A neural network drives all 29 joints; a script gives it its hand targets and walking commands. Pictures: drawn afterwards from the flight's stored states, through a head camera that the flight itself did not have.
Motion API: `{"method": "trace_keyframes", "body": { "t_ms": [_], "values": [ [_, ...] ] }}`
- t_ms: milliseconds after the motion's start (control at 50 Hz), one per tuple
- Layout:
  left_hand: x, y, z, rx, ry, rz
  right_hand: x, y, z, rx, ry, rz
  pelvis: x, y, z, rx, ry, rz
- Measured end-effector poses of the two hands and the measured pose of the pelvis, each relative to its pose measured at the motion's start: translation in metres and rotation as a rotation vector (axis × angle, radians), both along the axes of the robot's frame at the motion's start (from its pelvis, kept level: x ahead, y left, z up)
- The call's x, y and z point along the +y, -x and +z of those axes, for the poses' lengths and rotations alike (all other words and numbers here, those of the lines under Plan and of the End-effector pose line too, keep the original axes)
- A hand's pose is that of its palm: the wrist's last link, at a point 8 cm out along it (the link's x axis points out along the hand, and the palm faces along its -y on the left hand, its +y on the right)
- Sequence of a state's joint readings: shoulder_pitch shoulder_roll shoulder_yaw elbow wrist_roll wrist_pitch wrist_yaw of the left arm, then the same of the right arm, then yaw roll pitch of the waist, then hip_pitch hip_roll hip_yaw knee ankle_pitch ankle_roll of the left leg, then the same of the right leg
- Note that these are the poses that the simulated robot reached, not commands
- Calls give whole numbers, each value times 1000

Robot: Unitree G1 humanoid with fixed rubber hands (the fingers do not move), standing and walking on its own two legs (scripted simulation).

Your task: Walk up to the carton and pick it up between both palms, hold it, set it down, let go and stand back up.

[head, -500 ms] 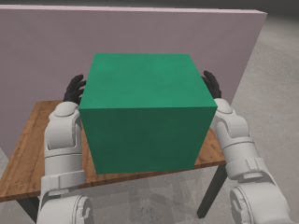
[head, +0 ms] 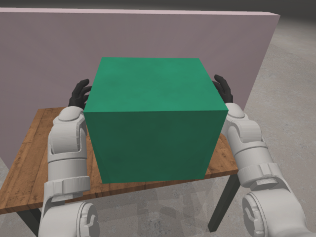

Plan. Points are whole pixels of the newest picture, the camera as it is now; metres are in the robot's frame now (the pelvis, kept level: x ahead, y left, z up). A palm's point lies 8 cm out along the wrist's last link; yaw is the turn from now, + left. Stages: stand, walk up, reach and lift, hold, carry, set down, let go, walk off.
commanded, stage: hold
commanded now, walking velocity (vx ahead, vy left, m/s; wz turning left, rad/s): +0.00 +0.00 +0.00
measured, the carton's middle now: (152, 118) +0.38 +0.01 +0.17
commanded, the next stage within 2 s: none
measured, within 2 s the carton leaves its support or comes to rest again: neither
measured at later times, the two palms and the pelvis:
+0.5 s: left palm (76, 110) +0.37 +0.19 +0.21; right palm (220, 104) +0.37 -0.16 +0.22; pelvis +0.01 +0.00 +0.00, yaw +0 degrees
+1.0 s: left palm (77, 109) +0.36 +0.18 +0.22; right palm (222, 103) +0.37 -0.17 +0.22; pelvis +0.00 +0.00 +0.00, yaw +0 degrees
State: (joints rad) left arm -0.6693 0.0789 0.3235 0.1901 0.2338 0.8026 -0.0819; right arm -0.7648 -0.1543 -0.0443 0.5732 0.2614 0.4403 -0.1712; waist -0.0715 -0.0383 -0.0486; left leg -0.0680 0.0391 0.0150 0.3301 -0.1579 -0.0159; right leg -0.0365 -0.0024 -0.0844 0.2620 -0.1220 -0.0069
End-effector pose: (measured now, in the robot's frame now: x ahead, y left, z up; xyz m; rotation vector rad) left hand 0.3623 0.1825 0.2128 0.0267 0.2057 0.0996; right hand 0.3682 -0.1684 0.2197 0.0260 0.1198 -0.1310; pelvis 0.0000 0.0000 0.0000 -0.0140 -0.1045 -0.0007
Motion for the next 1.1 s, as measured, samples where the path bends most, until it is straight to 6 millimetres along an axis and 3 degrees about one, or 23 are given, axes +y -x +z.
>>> {"method": "trace_keyframes", "body": {
  "t_ms": [1100],
  "values": [
    [3, -2, 3, -3, -3, 6, 3, -5, 6, 0, -10, 9, 0, -5, 0, 13, 1, 1]
  ]
}}
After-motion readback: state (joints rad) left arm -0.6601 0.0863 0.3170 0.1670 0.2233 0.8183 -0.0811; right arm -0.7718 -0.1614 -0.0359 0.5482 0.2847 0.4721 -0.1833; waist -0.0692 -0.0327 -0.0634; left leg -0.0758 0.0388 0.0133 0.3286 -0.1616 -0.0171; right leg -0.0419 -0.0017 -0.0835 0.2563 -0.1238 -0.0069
